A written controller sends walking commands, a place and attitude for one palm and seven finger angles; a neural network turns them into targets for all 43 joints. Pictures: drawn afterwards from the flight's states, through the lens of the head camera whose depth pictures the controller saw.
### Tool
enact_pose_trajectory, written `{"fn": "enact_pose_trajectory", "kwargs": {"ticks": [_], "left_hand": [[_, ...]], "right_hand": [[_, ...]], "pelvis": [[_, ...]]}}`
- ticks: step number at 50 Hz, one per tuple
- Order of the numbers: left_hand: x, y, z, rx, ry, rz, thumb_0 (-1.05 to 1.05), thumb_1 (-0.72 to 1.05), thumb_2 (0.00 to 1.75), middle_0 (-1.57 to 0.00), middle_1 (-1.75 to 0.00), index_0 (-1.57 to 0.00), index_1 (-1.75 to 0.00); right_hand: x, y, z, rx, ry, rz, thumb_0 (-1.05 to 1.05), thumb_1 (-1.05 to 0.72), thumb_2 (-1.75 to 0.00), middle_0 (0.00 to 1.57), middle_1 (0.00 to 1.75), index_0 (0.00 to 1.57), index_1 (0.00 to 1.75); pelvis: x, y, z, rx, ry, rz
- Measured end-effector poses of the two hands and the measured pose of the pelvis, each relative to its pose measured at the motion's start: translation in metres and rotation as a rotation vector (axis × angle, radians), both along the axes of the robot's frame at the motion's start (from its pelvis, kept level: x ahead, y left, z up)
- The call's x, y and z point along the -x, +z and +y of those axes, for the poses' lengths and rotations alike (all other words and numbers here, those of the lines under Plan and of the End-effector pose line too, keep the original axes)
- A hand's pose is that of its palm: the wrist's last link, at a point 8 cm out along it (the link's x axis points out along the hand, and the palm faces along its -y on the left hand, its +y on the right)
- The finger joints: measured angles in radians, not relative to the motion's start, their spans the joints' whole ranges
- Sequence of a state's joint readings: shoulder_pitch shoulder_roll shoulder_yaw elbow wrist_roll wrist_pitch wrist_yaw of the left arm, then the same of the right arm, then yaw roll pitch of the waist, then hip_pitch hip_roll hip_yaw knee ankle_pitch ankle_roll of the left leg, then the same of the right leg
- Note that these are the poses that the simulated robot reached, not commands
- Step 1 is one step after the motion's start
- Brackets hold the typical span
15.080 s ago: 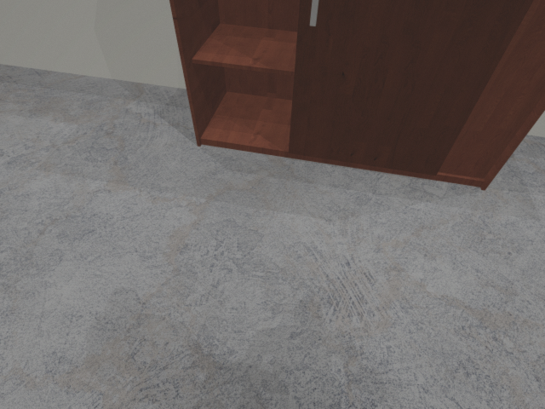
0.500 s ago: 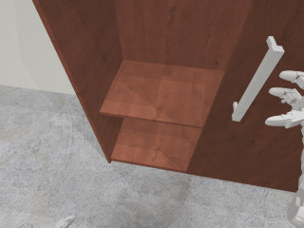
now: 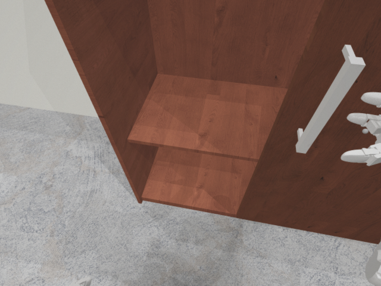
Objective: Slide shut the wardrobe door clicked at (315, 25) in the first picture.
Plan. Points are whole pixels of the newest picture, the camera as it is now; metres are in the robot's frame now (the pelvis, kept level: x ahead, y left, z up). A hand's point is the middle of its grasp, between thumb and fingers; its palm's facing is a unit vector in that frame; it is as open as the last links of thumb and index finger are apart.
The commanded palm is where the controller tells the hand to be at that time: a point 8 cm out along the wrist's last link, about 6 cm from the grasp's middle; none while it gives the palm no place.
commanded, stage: move the hooked fingers beside the handle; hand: right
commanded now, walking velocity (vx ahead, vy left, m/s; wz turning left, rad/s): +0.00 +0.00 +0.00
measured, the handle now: (321, 106) +0.50 -0.21 +0.12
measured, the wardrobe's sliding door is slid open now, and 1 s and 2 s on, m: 0.52 0.52 0.52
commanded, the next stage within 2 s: feel for the door with the fingertips in 0.40 s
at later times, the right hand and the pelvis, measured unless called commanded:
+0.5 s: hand (361, 126) +0.43 -0.27 +0.13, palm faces +0.07 +1.00 -0.02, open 14.0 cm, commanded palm +0.40 -0.31 +0.12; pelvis +0.00 +0.00 +0.00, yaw +0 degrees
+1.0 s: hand (336, 125) +0.43 -0.22 +0.13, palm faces +0.09 +1.00 -0.01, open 14.0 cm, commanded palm +0.41 -0.28 +0.12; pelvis +0.00 +0.00 +0.00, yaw +0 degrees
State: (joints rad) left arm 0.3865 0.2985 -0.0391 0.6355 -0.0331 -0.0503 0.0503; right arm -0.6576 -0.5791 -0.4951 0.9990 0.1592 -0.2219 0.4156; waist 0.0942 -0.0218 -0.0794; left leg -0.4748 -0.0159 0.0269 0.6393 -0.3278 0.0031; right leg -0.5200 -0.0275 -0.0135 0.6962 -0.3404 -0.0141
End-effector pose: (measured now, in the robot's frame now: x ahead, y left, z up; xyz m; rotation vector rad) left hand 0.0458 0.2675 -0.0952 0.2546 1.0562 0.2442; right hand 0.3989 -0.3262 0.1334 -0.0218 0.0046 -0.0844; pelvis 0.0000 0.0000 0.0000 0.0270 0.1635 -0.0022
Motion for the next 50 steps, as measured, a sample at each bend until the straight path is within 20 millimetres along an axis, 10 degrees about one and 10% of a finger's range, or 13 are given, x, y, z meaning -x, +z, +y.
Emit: {"fn": "enact_pose_trajectory", "kwargs": {"ticks": [12, 29, 50], "left_hand": [[-0.019, 0.002, -0.006, 0.0, -0.037, -0.05, 0.0, 0.91, 0.9, -0.2, -0.3, -0.2, -0.3], [0.005, -0.002, -0.008, 0.011, 0.007, 0.024, 0.0, 0.91, 0.9, -0.2, -0.3, -0.2, -0.3], [-0.026, 0.001, -0.013, 0.045, -0.023, -0.093, 0.0, 0.91, 0.9, -0.2, -0.3, -0.2, -0.3]], "right_hand": [[-0.012, 0.002, 0.012, -0.007, 0.032, 0.005, -0.02, 0.5, -0.3, 0.3, 1.2, 0.3, 1.2], [-0.008, 0.0, 0.005, 0.001, 0.021, 0.001, -0.02, 0.5, -0.3, 0.3, 1.2, 0.3, 1.2], [-0.01, -0.002, 0.049, -0.013, -0.004, 0.006, -0.02, 0.5, -0.3, 0.3, 1.2, 0.3, 1.2]], "pelvis": [[0.002, -0.001, -0.003, -0.001, -0.009, 0.009], [-0.002, -0.001, -0.005, -0.003, 0.001, 0.007], [0.001, 0.001, 0.0, 0.006, 0.005, -0.024]]}}
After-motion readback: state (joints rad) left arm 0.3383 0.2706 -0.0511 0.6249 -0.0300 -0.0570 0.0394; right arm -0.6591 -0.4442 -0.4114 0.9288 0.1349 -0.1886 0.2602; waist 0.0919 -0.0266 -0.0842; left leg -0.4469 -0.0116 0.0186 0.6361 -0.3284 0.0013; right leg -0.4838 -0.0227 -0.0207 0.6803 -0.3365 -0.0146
